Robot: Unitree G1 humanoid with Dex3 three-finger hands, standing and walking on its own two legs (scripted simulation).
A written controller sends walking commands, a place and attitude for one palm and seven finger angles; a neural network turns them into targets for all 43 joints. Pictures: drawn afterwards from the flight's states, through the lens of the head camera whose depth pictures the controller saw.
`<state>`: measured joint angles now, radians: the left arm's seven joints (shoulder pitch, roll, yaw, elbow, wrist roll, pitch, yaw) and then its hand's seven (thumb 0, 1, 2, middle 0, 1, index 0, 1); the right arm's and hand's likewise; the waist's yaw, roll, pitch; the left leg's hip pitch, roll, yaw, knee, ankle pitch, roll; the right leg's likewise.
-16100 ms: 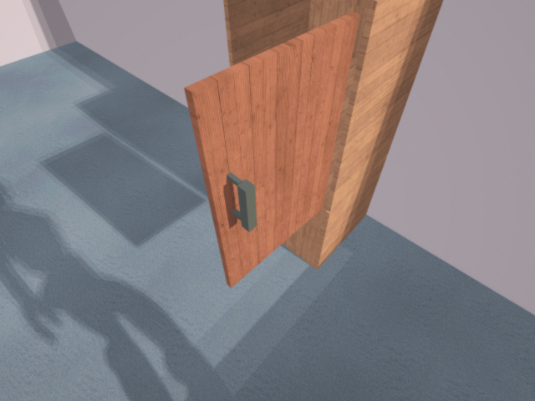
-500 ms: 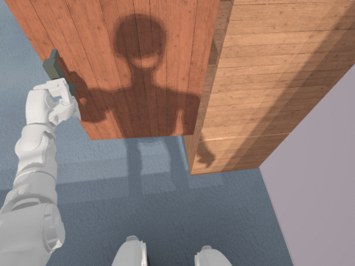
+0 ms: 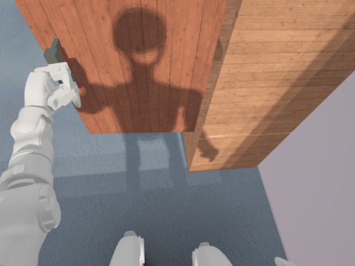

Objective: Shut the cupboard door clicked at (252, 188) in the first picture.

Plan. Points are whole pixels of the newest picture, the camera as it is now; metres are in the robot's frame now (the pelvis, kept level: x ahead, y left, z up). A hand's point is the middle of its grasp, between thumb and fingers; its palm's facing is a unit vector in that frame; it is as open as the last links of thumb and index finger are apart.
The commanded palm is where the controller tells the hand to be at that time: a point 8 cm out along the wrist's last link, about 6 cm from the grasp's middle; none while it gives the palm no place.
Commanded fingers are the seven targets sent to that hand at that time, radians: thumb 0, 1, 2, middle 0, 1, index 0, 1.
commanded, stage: push the door shut along its arc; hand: left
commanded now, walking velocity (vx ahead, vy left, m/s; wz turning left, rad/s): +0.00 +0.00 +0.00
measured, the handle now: (63, 67) +0.55 +0.25 +0.08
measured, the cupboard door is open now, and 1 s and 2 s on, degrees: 87 69 68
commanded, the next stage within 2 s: pull the fist back off the door in 1.04 s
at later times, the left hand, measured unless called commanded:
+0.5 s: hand (81, 69) +0.54 +0.21 +0.09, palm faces -0.12 -0.99 -0.01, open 3.1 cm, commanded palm +0.55 +0.23 +0.09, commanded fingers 0.00 0.90 0.90 -1.30 -1.50 -1.30 -1.50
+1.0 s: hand (97, 53) +0.59 +0.18 +0.09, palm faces -0.25 -0.97 -0.01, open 3.1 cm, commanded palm +0.61 +0.19 +0.09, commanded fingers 0.00 0.90 0.90 -1.30 -1.50 -1.30 -1.50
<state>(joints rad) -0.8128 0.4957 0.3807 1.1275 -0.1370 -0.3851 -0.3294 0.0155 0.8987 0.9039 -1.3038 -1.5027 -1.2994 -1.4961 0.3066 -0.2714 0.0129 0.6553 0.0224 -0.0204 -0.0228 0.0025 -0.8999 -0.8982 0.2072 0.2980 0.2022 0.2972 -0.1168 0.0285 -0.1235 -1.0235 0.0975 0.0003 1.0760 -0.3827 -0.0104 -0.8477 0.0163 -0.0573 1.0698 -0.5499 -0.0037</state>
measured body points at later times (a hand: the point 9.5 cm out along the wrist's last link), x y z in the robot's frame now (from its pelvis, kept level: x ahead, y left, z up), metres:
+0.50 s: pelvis -0.01 +0.01 -0.02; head +0.14 +0.03 +0.40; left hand +0.54 +0.26 +0.09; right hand -0.03 -0.27 -0.12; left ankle +0.07 +0.13 -0.66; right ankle -0.02 -0.12 -0.66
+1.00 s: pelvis +0.00 +0.03 -0.04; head +0.18 +0.05 +0.37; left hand +0.60 +0.23 +0.10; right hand -0.06 -0.23 -0.12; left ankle +0.07 +0.13 -0.66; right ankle -0.02 -0.12 -0.66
